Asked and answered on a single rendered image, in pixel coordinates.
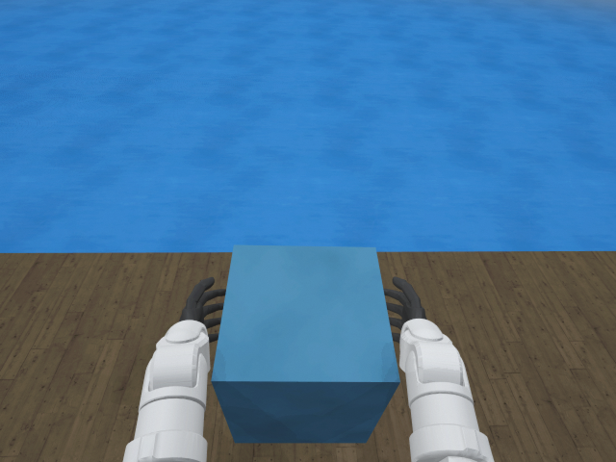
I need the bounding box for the robot left forearm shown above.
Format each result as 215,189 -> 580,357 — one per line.
123,320 -> 210,462

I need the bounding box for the robot right hand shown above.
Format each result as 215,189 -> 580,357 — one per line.
383,277 -> 427,343

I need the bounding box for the robot right forearm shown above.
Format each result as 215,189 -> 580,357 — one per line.
399,319 -> 495,462

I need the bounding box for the carton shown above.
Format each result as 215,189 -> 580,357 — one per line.
211,244 -> 400,443

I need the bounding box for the robot left hand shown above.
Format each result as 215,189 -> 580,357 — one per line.
179,277 -> 226,343

